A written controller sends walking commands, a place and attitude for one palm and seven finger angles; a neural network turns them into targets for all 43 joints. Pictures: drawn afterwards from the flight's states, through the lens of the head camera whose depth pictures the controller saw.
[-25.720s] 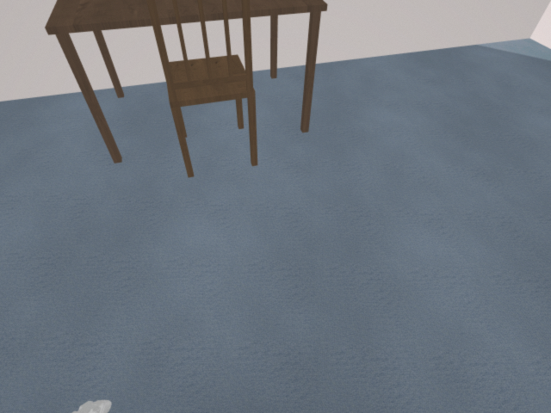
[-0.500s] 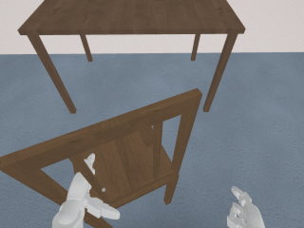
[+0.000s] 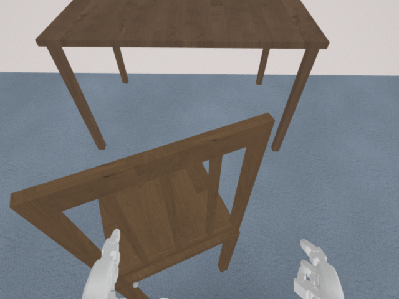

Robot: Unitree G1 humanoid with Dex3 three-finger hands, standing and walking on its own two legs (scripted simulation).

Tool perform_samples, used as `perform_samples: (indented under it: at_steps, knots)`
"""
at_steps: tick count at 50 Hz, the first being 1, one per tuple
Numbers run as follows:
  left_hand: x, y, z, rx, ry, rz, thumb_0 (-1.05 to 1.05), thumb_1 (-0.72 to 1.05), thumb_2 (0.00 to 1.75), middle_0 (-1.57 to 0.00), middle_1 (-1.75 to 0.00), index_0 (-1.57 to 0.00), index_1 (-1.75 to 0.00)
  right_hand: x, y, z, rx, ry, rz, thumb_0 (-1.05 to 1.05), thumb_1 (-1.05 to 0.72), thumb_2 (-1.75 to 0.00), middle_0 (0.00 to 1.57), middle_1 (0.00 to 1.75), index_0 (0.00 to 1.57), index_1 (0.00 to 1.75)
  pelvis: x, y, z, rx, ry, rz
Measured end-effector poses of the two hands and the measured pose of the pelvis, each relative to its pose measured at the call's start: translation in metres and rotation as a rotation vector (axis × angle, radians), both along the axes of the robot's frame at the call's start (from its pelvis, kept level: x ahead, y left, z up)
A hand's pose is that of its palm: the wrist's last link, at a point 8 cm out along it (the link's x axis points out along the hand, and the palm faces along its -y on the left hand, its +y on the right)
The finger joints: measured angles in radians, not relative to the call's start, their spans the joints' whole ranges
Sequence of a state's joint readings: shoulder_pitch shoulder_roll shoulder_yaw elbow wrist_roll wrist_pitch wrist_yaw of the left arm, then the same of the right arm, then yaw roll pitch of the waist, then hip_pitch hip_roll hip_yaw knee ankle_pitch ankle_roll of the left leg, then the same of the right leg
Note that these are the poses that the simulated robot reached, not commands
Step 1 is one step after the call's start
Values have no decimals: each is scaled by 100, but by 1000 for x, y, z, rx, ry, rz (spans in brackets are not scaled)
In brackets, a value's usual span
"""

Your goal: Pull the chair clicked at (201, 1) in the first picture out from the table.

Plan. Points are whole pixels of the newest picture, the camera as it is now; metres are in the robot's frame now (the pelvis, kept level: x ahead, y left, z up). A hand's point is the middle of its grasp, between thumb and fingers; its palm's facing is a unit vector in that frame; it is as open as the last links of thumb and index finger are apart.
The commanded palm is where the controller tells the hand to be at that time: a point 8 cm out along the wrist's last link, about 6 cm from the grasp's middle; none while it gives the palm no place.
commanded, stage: draw the fingers out of the gap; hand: left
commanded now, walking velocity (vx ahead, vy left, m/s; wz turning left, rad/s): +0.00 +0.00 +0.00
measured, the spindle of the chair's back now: (173, 218) +0.29 +0.07 -0.01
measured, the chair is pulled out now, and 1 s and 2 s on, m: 0.57 0.57 0.56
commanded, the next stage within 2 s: draw the hand back to the body in 0.28 s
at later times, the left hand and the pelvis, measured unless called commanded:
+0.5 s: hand out of the picture +0.12 +0.13 +0.00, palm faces +0.07 -1.00 -0.03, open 17.5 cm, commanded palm +0.09 +0.19 +0.02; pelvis -0.01 +0.00 -0.02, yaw +0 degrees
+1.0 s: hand (103, 294) +0.14 +0.15 +0.07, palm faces -0.04 -0.97 -0.24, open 16.8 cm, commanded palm +0.11 +0.23 +0.12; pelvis -0.01 -0.01 +0.00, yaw -1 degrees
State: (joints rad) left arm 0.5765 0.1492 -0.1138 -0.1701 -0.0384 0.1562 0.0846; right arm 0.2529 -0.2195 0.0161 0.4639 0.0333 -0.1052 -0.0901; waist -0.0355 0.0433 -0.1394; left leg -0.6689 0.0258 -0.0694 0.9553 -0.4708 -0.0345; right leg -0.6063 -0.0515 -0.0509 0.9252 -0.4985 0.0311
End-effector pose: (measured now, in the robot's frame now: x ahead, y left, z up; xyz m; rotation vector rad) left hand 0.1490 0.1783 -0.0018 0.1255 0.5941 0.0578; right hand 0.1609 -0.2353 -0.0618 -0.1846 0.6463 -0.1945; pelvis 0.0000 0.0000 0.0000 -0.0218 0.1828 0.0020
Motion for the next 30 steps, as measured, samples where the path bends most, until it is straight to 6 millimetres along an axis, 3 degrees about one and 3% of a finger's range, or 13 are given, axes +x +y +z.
perform_samples:
  at_steps: [21,30]
  knots:
    - [-51,0,1,-12,36,10,-1,-53,20,-1,-1,-1,0,3,3,-2,2,-47,-20,1,-90,-90,20,30,20,30,-6,0,-11,-9,15,5]
    - [-39,6,38,-118,-352,-1,-1,-54,20,-1,-1,-2,-1,-1,2,-20,13,-48,-15,1,-90,-90,20,30,20,30,-14,-1,-24,-16,34,2]
